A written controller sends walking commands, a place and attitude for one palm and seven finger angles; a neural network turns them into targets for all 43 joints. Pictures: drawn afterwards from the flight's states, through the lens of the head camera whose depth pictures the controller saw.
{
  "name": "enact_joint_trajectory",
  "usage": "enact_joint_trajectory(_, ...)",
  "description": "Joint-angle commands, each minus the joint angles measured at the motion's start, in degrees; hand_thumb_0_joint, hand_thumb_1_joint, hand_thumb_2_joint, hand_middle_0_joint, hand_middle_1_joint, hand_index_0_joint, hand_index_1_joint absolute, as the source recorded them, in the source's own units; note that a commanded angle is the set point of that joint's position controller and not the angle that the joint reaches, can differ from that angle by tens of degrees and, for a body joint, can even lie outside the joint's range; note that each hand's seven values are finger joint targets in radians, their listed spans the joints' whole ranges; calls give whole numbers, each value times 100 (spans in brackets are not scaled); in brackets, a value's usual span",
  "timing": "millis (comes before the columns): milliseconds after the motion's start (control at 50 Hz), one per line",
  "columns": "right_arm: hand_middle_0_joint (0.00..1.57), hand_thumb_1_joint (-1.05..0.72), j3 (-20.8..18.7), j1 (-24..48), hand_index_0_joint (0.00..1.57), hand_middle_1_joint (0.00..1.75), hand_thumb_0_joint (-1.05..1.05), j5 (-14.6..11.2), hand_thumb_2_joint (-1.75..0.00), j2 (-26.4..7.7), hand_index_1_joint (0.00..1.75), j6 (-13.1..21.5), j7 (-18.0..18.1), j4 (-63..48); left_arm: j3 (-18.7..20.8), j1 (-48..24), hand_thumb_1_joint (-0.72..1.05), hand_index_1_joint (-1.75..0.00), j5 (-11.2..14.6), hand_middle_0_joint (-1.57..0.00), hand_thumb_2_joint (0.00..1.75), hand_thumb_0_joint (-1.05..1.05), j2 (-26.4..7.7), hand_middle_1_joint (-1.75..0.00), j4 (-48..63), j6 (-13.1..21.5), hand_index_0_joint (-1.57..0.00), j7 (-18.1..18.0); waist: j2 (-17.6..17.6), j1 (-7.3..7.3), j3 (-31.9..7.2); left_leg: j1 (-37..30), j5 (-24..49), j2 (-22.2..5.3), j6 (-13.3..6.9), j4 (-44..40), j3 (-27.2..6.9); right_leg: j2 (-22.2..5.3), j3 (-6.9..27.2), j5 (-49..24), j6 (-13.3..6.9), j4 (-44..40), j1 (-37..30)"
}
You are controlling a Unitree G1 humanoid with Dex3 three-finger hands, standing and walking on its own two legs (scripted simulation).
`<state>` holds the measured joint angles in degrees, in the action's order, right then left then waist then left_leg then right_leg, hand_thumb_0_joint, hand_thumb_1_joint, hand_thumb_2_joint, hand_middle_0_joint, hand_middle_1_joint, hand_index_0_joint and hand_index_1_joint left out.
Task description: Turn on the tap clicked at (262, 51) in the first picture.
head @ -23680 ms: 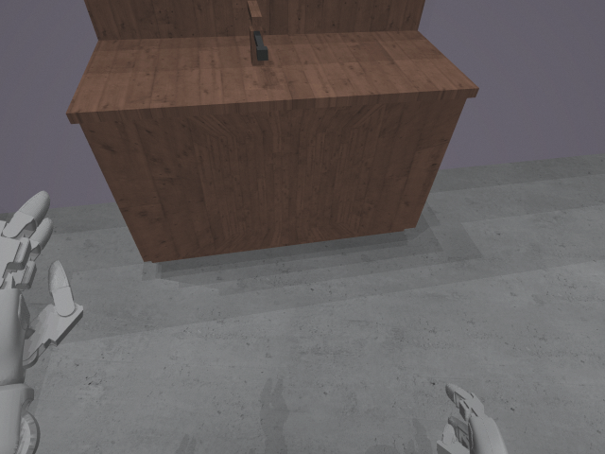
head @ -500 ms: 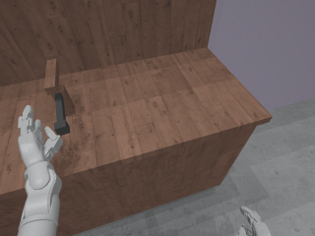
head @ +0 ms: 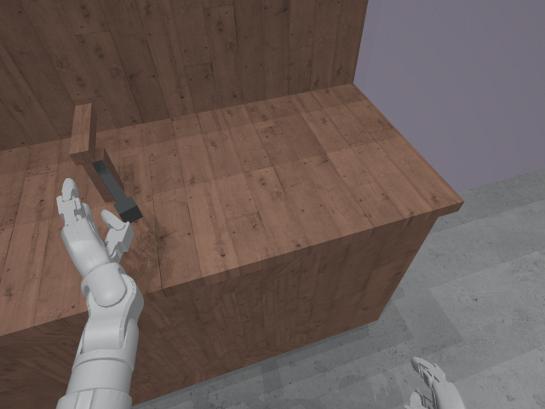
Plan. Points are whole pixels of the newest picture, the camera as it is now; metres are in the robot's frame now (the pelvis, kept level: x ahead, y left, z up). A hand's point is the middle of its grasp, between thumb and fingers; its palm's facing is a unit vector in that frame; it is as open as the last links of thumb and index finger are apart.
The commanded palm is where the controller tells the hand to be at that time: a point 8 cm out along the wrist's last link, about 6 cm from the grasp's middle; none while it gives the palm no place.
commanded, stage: push the lever round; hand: left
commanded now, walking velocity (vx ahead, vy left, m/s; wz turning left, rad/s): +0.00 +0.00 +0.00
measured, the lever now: (128, 210) +0.38 +0.25 +0.09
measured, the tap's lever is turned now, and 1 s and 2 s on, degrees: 20 48 74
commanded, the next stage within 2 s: lift the hand up off the lever in 1.90 s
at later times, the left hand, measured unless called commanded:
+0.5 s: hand (149, 215) +0.37 +0.21 +0.09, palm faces +0.72 -0.70 -0.06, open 7.7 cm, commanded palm +0.32 +0.23 +0.08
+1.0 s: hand (175, 198) +0.41 +0.18 +0.08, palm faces +0.78 -0.62 -0.09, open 7.7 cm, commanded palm +0.35 +0.20 +0.08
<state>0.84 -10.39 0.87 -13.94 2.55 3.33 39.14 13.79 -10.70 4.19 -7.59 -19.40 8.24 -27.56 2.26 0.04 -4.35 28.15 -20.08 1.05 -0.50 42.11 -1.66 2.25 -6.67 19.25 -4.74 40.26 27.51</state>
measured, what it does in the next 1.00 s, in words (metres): stands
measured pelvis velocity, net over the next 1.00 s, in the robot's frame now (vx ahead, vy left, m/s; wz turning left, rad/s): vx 0.00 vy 0.00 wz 0.01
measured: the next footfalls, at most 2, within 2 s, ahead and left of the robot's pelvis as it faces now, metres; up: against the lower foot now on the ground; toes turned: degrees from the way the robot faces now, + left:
none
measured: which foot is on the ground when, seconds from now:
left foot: down 0.00-1.00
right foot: down 0.00-1.00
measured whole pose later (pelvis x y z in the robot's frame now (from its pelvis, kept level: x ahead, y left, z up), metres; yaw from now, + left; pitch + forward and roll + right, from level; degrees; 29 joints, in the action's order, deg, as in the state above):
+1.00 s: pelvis +0.00 +0.00 -0.01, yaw +0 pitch +9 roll +0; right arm -1.1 -9.0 4.3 -11.6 -1.7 -0.3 42.5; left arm 13.1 -29.7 -4.1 1.1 -34.2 2.1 -50.0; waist 2.1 1.4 -6.8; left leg 32.6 -20.8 1.0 0.0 44.4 -2.1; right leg 2.3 -7.2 20.1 -5.2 42.5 31.8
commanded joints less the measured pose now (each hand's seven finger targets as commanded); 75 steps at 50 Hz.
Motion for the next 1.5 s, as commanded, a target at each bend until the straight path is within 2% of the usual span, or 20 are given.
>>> enact_joint_trajectory(0,20,-90,-280,488,20,30,0,-9,-90,-679,30,160,43,-736,242,-1701,90,-15,-206,-15,90,0,-1044,-15,1133,245,-15,-246,-279,30,-1385,-261,924,57,-130,-493,-127,-310,679,-1263,373,-756,-966)
enact_joint_trajectory(80,20,-90,-283,520,20,30,0,28,-90,-634,30,100,33,-756,51,-2034,90,-15,-273,-15,90,0,-831,-15,1224,203,-15,-437,-225,75,-1535,-335,944,60,-133,-476,-83,-329,698,-1298,382,-774,-1008)
enact_joint_trajectory(100,20,-90,-305,525,20,30,0,11,-90,-636,30,73,43,-753,240,-1904,90,-15,-320,-15,90,0,-983,-15,1218,189,-15,-508,-112,-11,-1542,-300,978,57,-122,-495,-104,-321,704,-1290,352,-753,-1061)
enact_joint_trajectory(140,20,-90,-298,542,20,30,0,26,-90,-598,30,54,9,-743,-105,-2097,90,-15,-370,-15,90,0,-655,-15,1249,185,-15,-581,-41,80,-1565,-405,1036,40,-111,-463,-108,-319,665,-1340,348,-713,-959)
enact_joint_trajectory(200,20,-90,-333,524,20,30,0,46,-90,-628,30,19,10,-701,89,-2040,90,-15,-409,-15,90,0,-760,-15,1115,142,-15,-744,-261,44,-1571,-361,1104,29,-113,-460,-121,-313,650,-1422,351,-712,-1013)
enact_joint_trajectory(480,20,-90,-365,632,20,30,0,142,-90,-529,30,-48,-96,-581,-520,-2857,90,-15,-664,-15,90,0,32,-15,919,24,-15,-1333,-269,155,-1688,-499,1204,-2,-51,-412,-143,-309,538,-1302,307,-660,-818)
enact_joint_trajectory(600,20,-90,-398,632,20,30,0,198,-90,-509,30,-118,-162,-508,-310,-2921,90,-15,-801,-15,90,0,20,-15,564,-127,-15,-1634,-307,61,-1694,-404,1384,-22,15,-413,-167,-296,456,-1380,268,-584,-827)
enact_joint_trajectory(640,20,-90,-387,673,20,30,0,210,-90,-475,30,-137,-179,-531,-493,-3186,90,-15,-818,-15,90,0,245,-15,515,-161,-15,-1707,-381,123,-1722,-390,1311,-21,-2,-391,-133,-309,460,-1317,290,-589,-787)
enact_joint_trajectory(700,20,-90,-398,646,20,30,0,235,-90,-477,30,-178,-187,-439,-231,-3379,90,-15,-901,-15,90,0,44,-15,280,-233,-15,-1869,-295,92,-1746,-313,1291,-20,21,-376,-159,-299,461,-1255,266,-580,-763)
enact_joint_trajectory(740,20,-90,-388,662,20,30,0,248,-90,-435,30,-179,-220,-442,-489,-3651,90,-15,-925,-15,90,0,330,-15,228,-246,-15,-1931,-290,184,-1803,-339,1269,-23,4,-310,-123,-309,458,-1246,284,-558,-672)
enact_joint_trajectory(800,20,-90,-411,615,20,30,0,269,-90,-458,30,-201,-232,-365,-233,-3827,90,-15,-987,-15,90,0,148,-15,-47,-267,-15,-2073,-304,152,-1821,-214,1215,-17,16,-291,-145,-298,465,-1195,273,-540,-661)
enact_joint_trajectory(980,20,-90,-442,460,20,30,0,338,-90,-427,30,-225,-366,-334,-287,-4285,90,-15,-1083,-15,90,0,386,-15,-320,-319,-15,-2333,-406,262,-2148,-133,1349,-21,-9,-118,-73,-318,460,-1517,319,-451,-683)
enact_joint_trajectory(1000,20,-90,-470,439,20,30,0,350,-90,-451,30,-224,-361,-295,-127,-4214,90,-15,-1124,-15,90,0,260,-15,-388,-339,-15,-2370,-309,185,-2142,-116,1379,-26,12,-143,-99,-288,439,-1475,288,-417,-660)
enact_joint_trajectory(1080,20,-90,-450,421,20,30,0,356,-90,-421,30,-191,-413,-278,-259,-4590,90,-15,-1135,-15,90,0,423,-15,-561,-364,-15,-2449,-382,308,-1995,29,1107,-11,-21,-118,-75,-308,468,-1221,326,-495,-536)
enact_joint_trajectory(1160,20,-90,-452,354,20,30,0,395,-90,-425,30,-149,-422,-208,-81,-4920,90,-15,-1172,-15,90,0,288,-15,-790,-376,-15,-2568,-453,363,-2072,179,934,13,-51,-77,-40,-345,540,-1144,383,-532,-543)
enact_joint_trajectory(1200,20,-90,-483,293,20,30,0,409,-90,-446,30,-151,-426,-147,240,-4883,90,-15,-1232,-15,90,0,6,-15,-827,-380,-15,-2648,-283,268,-2221,219,1015,19,-39,-69,-45,-339,544,-1272,361,-483,-633)
enact_joint_trajectory(1220,20,-90,-464,257,20,30,0,410,-90,-417,30,-148,-456,-172,35,-5015,90,-15,-1236,-15,90,0,230,-15,-816,-377,-15,-2640,-267,338,-2238,178,1065,25,-39,-63,-44,-354,525,-1356,367,-450,-609)
enact_joint_trajectory(1360,20,-90,-467,90,20,30,0,439,-90,-451,30,-109,-502,-119,453,-5307,90,-15,-1247,-15,90,0,-107,-15,-1245,-398,-15,-2748,-587,415,-2219,548,796,48,-82,-8,-16,-457,674,-1458,509,-551,-713)
enact_joint_trajectory(1400,20,-90,-497,49,20,30,0,462,-90,-468,30,-92,-516,-46,537,-5471,90,-15,-1341,-15,90,0,-202,-15,-1250,-380,-15,-2801,-225,401,-2303,478,839,41,-72,5,-9,-420,640,-1400,459,-495,-612)
enact_joint_trajectory(1480,20,-90,-482,-58,20,30,0,477,-90,-456,30,-53,-553,-47,460,-5698,90,-15,-1379,-15,90,0,-145,-15,-1458,-342,-15,-2809,-450,522,-2304,639,710,47,-88,60,5,-476,715,-1430,532,-511,-595)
